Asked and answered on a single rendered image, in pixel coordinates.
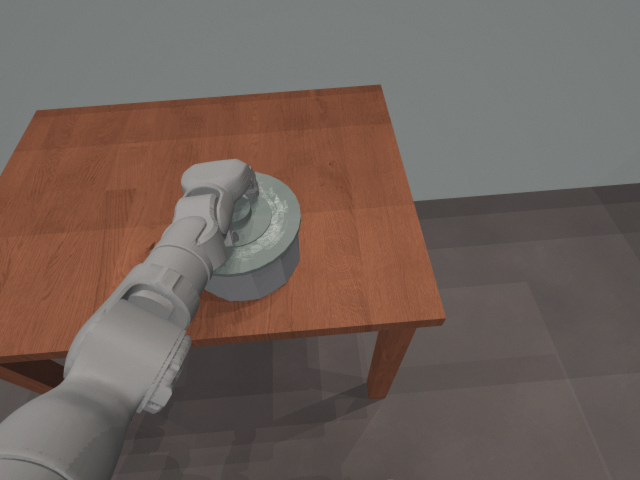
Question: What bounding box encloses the knob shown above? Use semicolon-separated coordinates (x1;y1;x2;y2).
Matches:
231;197;252;227

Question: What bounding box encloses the pot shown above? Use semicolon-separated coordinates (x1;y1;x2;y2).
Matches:
204;235;300;301

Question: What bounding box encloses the lid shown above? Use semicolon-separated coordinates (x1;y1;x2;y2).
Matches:
172;172;301;277

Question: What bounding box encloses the robot left forearm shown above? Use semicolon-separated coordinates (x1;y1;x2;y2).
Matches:
63;183;234;379

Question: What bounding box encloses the left robot hand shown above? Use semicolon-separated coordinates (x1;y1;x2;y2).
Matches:
181;159;259;247

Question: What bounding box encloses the table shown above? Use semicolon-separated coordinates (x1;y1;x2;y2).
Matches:
0;84;446;421

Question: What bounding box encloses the left robot upper arm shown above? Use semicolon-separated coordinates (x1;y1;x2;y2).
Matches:
0;298;192;480

